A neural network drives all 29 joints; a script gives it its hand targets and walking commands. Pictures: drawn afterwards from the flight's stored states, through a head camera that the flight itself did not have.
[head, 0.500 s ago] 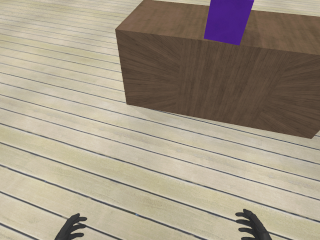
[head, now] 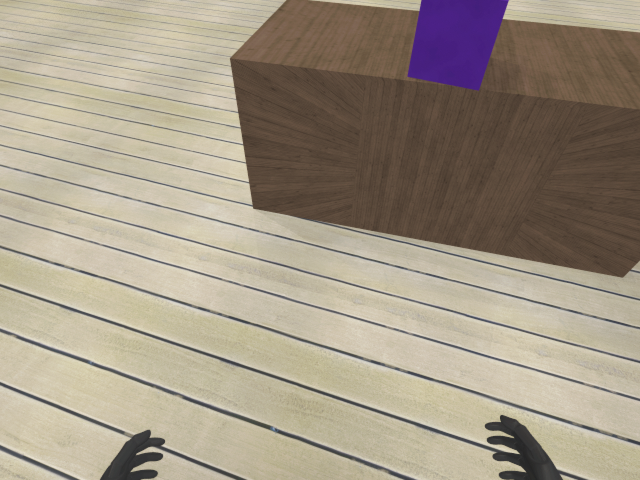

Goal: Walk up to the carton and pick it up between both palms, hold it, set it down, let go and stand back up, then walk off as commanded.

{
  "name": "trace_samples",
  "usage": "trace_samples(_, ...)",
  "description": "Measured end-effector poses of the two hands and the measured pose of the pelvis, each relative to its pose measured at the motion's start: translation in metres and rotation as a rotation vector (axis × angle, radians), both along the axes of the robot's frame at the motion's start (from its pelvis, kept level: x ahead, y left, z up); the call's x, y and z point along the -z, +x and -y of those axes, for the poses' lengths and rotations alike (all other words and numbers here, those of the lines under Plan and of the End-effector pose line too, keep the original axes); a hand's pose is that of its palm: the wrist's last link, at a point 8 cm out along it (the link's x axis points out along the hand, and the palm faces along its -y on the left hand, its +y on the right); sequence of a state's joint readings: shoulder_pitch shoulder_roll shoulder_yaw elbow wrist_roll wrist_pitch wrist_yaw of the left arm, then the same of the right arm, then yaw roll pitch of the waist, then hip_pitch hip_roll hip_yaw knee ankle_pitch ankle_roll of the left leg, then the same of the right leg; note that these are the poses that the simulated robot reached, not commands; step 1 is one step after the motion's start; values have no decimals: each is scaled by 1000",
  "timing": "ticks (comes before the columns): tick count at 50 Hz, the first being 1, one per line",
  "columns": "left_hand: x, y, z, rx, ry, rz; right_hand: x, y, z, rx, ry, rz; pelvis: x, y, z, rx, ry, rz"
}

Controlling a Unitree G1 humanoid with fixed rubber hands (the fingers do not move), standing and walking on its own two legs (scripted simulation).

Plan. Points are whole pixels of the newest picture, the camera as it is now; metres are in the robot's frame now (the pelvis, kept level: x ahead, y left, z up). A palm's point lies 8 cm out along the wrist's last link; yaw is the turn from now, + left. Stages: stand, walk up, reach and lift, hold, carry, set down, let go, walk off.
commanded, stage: stand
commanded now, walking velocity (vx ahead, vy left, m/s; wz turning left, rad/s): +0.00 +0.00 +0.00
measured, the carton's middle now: (460, 27) +1.32 -0.43 +0.05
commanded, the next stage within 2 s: walk up in 0.40 s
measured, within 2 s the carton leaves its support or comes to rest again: neither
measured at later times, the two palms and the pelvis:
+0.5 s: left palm out of the picture +0.13 +0.26 -0.09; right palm out of the picture +0.14 -0.27 -0.07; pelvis -0.01 +0.00 +0.00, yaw +0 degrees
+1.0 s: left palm out of the picture +0.15 +0.22 -0.06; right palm out of the picture +0.16 -0.43 -0.07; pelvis +0.06 -0.10 +0.00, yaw -3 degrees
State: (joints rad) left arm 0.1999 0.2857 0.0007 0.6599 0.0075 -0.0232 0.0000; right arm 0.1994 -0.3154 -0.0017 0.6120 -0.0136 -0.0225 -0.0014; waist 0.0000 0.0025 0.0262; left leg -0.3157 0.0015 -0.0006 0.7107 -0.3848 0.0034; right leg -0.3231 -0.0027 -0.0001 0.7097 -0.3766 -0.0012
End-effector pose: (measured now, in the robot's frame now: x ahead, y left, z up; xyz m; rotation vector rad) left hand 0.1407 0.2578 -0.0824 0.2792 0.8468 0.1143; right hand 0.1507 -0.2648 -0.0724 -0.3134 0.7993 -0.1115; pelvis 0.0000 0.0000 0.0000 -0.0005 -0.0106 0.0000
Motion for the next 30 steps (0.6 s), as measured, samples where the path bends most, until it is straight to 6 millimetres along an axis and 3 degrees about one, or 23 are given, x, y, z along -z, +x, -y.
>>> trace_samples(30,4,-19,-7,-12,14,-33,-3,-9,3,-3,-10,15,0,-10,0,0,0,14)
